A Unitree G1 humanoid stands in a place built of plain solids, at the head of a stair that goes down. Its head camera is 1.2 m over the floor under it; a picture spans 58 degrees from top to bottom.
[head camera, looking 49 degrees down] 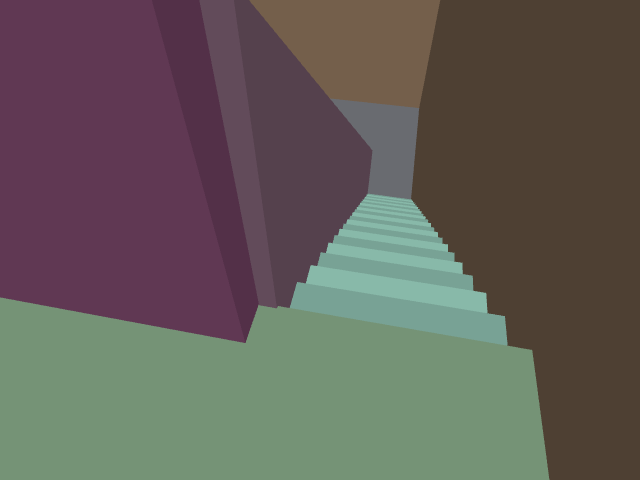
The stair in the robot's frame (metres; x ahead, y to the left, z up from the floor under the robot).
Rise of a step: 0.20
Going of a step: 0.24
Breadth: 0.79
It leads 11 degrees to the right of straight ahead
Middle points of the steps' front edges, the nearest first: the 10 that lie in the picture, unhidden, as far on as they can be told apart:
0.68 -0.25 0.00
0.92 -0.30 -0.19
1.16 -0.34 -0.39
1.39 -0.39 -0.59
1.63 -0.44 -0.78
1.86 -0.49 -0.98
2.10 -0.53 -1.17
2.34 -0.58 -1.37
2.57 -0.63 -1.57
2.81 -0.68 -1.76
